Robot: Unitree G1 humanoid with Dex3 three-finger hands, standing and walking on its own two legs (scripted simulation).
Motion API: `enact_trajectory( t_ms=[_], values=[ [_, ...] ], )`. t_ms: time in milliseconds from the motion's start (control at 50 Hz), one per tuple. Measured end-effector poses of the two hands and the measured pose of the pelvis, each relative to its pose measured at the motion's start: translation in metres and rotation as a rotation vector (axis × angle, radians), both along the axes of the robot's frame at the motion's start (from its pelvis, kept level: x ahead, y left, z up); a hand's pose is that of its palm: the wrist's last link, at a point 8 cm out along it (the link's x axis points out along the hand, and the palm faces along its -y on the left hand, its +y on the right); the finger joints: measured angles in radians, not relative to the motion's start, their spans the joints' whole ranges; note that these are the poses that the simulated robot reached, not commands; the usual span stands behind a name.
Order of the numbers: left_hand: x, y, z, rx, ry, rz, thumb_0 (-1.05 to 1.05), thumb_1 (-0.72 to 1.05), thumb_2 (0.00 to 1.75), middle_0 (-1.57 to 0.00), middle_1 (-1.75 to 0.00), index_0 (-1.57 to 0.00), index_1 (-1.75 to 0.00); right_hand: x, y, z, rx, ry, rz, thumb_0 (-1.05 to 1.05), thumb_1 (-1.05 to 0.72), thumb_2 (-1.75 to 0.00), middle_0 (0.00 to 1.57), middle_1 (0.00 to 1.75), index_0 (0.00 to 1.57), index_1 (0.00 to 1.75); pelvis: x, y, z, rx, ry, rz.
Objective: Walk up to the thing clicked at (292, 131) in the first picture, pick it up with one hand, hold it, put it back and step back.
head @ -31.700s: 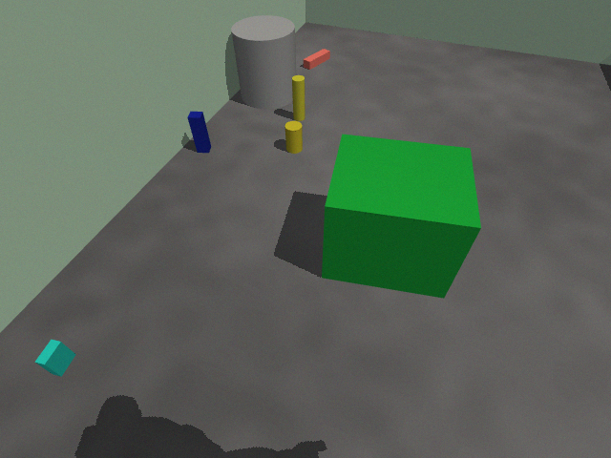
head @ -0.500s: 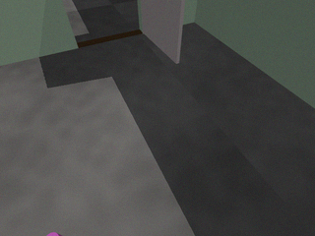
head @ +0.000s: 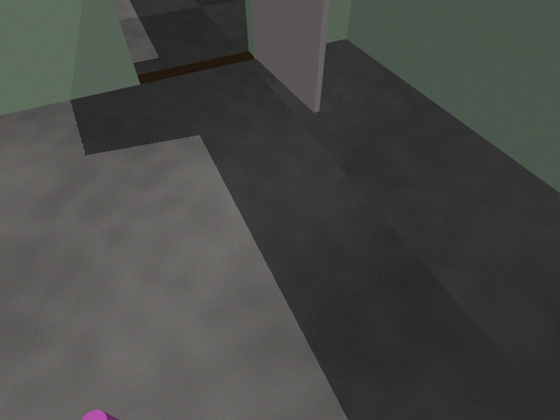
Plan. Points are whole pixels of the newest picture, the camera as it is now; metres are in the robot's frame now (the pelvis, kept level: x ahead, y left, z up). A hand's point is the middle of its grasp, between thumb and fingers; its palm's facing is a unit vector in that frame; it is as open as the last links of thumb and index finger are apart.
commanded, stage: stand
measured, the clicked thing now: out of the picture -0.12 +2.22 -0.71
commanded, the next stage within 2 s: walk up in 0.36 s
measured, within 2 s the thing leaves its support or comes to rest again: neither
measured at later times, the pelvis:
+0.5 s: pelvis +0.02 +0.01 +0.00, yaw +1 degrees
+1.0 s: pelvis +0.18 +0.05 -0.01, yaw -3 degrees
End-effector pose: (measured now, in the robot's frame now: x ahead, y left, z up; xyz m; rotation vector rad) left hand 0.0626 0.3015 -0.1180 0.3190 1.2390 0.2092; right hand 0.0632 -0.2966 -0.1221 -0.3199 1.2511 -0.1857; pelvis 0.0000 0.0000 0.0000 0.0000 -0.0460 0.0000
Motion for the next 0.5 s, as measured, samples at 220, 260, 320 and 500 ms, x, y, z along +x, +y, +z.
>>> enact_trajectory(
  t_ms=[220, 260, 320, 500],
  values=[
    [-0.001, 0.000, 0.000, 0.002, 0.009, 0.002, 0.00, 0.90, 0.90, -0.20, -0.30, -0.20, -0.30, 0.002, 0.000, -0.001, 0.001, 0.003, 0.002, 0.01, -0.91, -0.90, 0.20, 0.30, 0.20, 0.30, 0.002, 0.000, 0.000, 0.000, 0.003, 0.001],
    [0.000, 0.000, 0.000, 0.001, 0.007, 0.003, 0.00, 0.90, 0.90, -0.20, -0.30, -0.20, -0.30, 0.003, 0.000, -0.001, 0.001, 0.001, 0.002, 0.01, -0.91, -0.90, 0.20, 0.30, 0.20, 0.30, 0.002, 0.000, 0.000, 0.000, 0.003, 0.001],
    [0.001, 0.000, 0.000, 0.000, 0.004, 0.002, 0.00, 0.90, 0.90, -0.20, -0.30, -0.20, -0.30, 0.005, 0.000, 0.000, 0.001, -0.002, 0.003, 0.01, -0.91, -0.90, 0.20, 0.30, 0.20, 0.30, 0.003, 0.000, 0.000, 0.001, 0.004, 0.000],
    [0.003, 0.016, 0.002, -0.008, -0.050, 0.035, 0.00, 0.90, 0.89, -0.21, -0.30, -0.20, -0.30, 0.018, -0.008, 0.005, -0.019, -0.013, 0.029, 0.01, -0.91, -0.90, 0.20, 0.30, 0.20, 0.30, 0.022, 0.007, -0.004, -0.003, 0.013, 0.019]
  ],
)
